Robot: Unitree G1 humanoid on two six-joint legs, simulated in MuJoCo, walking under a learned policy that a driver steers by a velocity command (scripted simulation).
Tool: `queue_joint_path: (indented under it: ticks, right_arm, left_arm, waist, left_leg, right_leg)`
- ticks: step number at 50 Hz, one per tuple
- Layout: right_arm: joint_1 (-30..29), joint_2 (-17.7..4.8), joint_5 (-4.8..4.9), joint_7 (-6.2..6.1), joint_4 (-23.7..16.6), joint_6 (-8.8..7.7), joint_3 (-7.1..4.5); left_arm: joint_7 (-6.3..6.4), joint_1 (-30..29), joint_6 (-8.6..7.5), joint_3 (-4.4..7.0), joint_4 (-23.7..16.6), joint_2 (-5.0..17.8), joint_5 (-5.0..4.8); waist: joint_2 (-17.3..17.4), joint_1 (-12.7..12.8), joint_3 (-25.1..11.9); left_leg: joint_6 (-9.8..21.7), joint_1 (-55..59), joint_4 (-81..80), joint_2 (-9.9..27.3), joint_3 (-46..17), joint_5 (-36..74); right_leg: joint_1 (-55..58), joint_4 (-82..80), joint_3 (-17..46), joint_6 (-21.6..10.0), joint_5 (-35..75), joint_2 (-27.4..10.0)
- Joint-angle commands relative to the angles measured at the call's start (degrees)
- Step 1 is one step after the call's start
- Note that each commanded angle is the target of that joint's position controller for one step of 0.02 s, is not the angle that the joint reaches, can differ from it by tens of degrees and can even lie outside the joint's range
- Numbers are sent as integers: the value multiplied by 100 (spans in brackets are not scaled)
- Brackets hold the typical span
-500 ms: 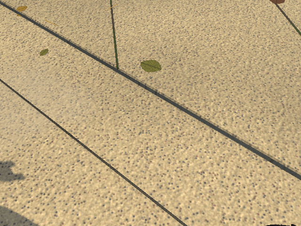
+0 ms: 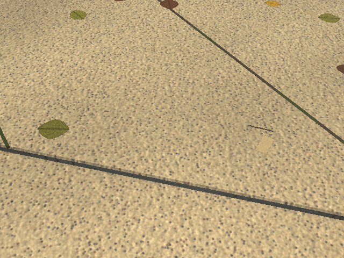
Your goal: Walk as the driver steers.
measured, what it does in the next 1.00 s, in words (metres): climbs, turning left: right foot 0.04 m higher, then left foot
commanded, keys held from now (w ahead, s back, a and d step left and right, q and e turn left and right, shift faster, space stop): w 0.14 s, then w+q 0.80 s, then w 0.06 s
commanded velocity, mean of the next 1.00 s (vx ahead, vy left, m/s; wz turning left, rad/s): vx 0.50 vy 0.00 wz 0.26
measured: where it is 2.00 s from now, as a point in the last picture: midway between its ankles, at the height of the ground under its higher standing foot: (121, 144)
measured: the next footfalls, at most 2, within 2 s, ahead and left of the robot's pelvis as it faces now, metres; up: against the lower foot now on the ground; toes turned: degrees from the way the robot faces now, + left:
right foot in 0.12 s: +0.26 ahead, -0.16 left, +0.04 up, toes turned -11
left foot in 0.62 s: +0.44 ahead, +0.09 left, +0.04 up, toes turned +9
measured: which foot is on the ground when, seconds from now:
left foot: down 0.00-0.18, up 0.20-0.60, down 0.62-1.00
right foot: up 0.00-0.10, down 0.12-0.62, up 0.64-1.00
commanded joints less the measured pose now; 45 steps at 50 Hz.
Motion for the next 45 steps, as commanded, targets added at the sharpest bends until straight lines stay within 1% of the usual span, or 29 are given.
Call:
queue_joint_path:
  ticks: [1,3,5,6,7,8,9,10,11,12,14,16,20,23,25,28,29,30,31,32,33,34,35,36,37,38,40,42,45]
  right_arm:
    - [-94,-928,80,-12,-234,-5,-192]
    - [44,-1083,158,10,-103,70,-220]
    - [90,-1266,212,11,1,105,-244]
    - [16,-1336,250,-8,42,112,-244]
    - [440,-1026,221,-3,89,100,-134]
    - [470,-934,239,22,110,26,-42]
    - [-36,-855,254,68,-8,-36,54]
    - [103,-798,265,163,-66,-136,48]
    - [-604,-915,411,210,-283,-165,-27]
    - [-874,-848,432,207,-418,-118,-38]
    - [-523,-639,307,88,-206,90,-77]
    - [86,-383,237,37,82,337,-78]
    - [-190,-505,205,-10,-7,530,-178]
    - [-298,-448,160,92,-89,599,-159]
    - [-337,-532,173,143,-93,662,-198]
    - [-160,-665,239,150,-75,756,-286]
    - [140,-724,221,158,7,758,-343]
    - [889,-823,186,177,254,704,-450]
    - [1763,-1028,112,184,582,634,-553]
    - [1120,-1109,172,233,420,471,-426]
    - [656,-1309,107,335,40,185,-359]
    - [339,-1233,119,382,-183,7,-359]
    - [307,-1103,130,354,-188,-78,-324]
    - [132,-1010,106,328,-212,-117,-274]
    - [4,-863,82,239,-250,-143,-225]
    - [-20,-684,52,134,-283,-163,-158]
    - [318,-560,94,-16,-239,-186,-130]
    - [631,-529,146,-125,-169,-134,-131]
    - [709,-568,120,-200,-193,30,-165]
  left_arm:
    - [-110,-850,-102,-130,-666,-90,-12]
    - [-169,-1027,-115,-163,-762,-91,13]
    - [-173,-879,-133,-73,-786,131,29]
    - [-150,-391,-133,32,-677,316,53]
    - [-118,157,-139,205,-432,666,69]
    - [-81,893,-100,331,-234,730,54]
    - [24,1914,-14,453,42,987,46]
    - [83,1910,-25,329,134,878,121]
    - [88,1356,-94,243,10,745,223]
    - [58,924,-191,208,63,635,221]
    - [38,254,-348,92,113,125,163]
    - [50,-57,-456,93,153,23,175]
    - [189,-104,-492,131,337,144,285]
    - [261,-491,-449,199,342,444,281]
    - [264,-572,-433,243,404,552,207]
    - [183,-702,-336,259,481,546,45]
    - [167,-822,-295,253,482,516,-29]
    - [172,-897,-237,224,466,443,-84]
    - [194,-1093,-200,131,322,281,-27]
    - [123,-625,-215,-37,225,-315,97]
    - [81,-139,-365,-69,-161,-383,-91]
    - [-3,-443,-560,10,-104,206,-320]
    - [-23,-917,-652,34,-121,323,-277]
    - [46,-1126,-649,18,-67,230,-84]
    - [82,-1141,-626,52,-42,271,55]
    - [75,-1153,-577,88,1,324,76]
    - [74,-1422,-530,90,16,254,102]
    - [56,-1763,-519,32,-31,-11,101]
    - [-13,-2033,-516,-25,-38,-215,48]
  waist:
    - [549,-45,493]
    - [610,-19,527]
    - [844,244,292]
    - [931,631,-61]
    - [638,798,-770]
    - [690,1240,-1359]
    - [-97,1821,-1970]
    - [-356,1507,-2636]
    - [45,1438,-1818]
    - [157,1129,-1014]
    - [-193,601,-420]
    - [-433,265,-176]
    - [-406,78,201]
    - [-447,-176,98]
    - [-355,-209,150]
    - [-181,-292,423]
    - [-68,-436,429]
    - [346,-744,246]
    - [1435,-1080,381]
    - [2896,-54,761]
    - [3355,644,61]
    - [2010,541,132]
    - [995,406,186]
    - [306,450,179]
    - [289,503,29]
    - [499,501,-77]
    - [503,299,-108]
    - [345,162,-60]
    - [701,11,52]
  left_leg:
    - [902,169,-632,1601,-697,1871]
    - [912,240,-619,1700,-560,2323]
    - [826,328,-145,1695,-356,4108]
    - [695,263,506,1617,-117,5336]
    - [491,-476,1567,1325,106,6098]
    - [195,-2029,2698,1140,15,5337]
    - [-71,-3275,5010,571,-86,2156]
    - [46,-3565,5994,440,-1148,-1272]
    - [133,-3782,6067,577,-1485,-1274]
    - [148,-3797,5557,723,-1433,-938]
    - [41,-3356,5081,891,-1372,-519]
    - [-167,-2900,5363,751,-1215,-65]
    - [-335,-3440,5127,753,-1294,566]
    - [-261,-2637,3976,830,-917,890]
    - [-105,-2423,3816,902,-715,688]
    - [258,-2433,3337,877,-465,-72]
    - [407,-2138,2930,692,-237,-183]
    - [613,-1309,2250,220,58,-10]
    - [935,-560,1749,-66,-350,452]
    - [1320,-944,1367,405,-2436,1075]
    - [2204,-297,-497,1265,-5952,-1676]
    - [2143,-163,-981,1929,-6312,-2508]
    - [1882,-416,-712,1944,-5828,-2473]
    - [1640,-806,-418,1739,-5128,-1802]
    - [1514,-896,-305,1516,-4573,-1328]
    - [1397,-859,-323,1301,-4086,-860]
    - [1318,-484,-329,1090,-3366,416]
    - [1247,-179,-245,957,-2896,1323]
    - [1152,-284,-147,774,-2529,1200]
  right_leg:
    - [-339,-871,-190,-124,67,2]
    - [65,-1228,-584,-275,-606,208]
    - [931,-1579,-832,-507,-773,540]
    - [1843,-1904,-952,-671,-547,772]
    - [3655,-1907,-1058,-899,-247,1054]
    - [5601,-1907,-303,-1203,-236,680]
    - [6822,-2646,1566,-1754,-1020,-623]
    - [6861,-2999,2772,-1886,-933,-1472]
    - [5841,-3200,2217,-1658,-833,-1389]
    - [4926,-3443,1589,-1411,-559,-1168]
    - [3758,-3853,708,-1190,-414,-856]
    - [2973,-4319,109,-1170,-579,-831]
    - [2918,-4606,-596,-1102,-696,-1003]
    - [2866,-4662,-1270,-949,-565,-855]
    - [3177,-4688,-1377,-963,-654,-1112]
    - [3842,-4066,-1590,-885,-374,-1266]
    - [3881,-3365,-1777,-799,315,-1146]
    - [3676,-1946,-1947,-681,977,-821]
    - [2688,239,-1756,-435,-28,-381]
    - [1420,2096,-1183,-111,-2963,500]
    - [-36,3088,-16,-57,-3267,1093]
    - [-541,3192,256,-257,-2693,689]
    - [-535,2850,334,-458,-2130,393]
    - [-189,2387,357,-490,-1710,172]
    - [96,1854,397,-485,-1379,89]
    - [358,1427,421,-454,-1077,42]
    - [382,528,237,-310,-604,159]
    - [273,-468,101,-132,-170,308]
    - [525,-1612,-55,112,477,520]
